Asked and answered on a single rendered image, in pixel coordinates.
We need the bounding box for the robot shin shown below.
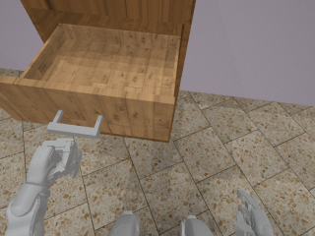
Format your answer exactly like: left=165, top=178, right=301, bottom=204
left=187, top=215, right=197, bottom=219
left=123, top=210, right=133, bottom=214

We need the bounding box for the drawer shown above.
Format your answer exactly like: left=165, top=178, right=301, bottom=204
left=0, top=23, right=181, bottom=141

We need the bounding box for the robot left shin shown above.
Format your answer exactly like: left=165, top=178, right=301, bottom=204
left=123, top=210, right=133, bottom=214

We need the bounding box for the right robot hand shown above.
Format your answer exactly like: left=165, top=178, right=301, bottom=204
left=233, top=189, right=275, bottom=236

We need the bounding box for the robot right shin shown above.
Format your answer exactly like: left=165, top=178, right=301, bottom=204
left=187, top=215, right=197, bottom=219

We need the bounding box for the left robot forearm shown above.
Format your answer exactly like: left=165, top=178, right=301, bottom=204
left=4, top=182, right=51, bottom=236

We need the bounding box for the cabinet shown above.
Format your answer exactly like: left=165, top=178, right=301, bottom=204
left=20, top=0, right=196, bottom=144

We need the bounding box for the left robot hand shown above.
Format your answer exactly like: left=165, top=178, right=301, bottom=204
left=26, top=138, right=83, bottom=189

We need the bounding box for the handle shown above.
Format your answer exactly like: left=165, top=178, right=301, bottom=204
left=46, top=109, right=103, bottom=140

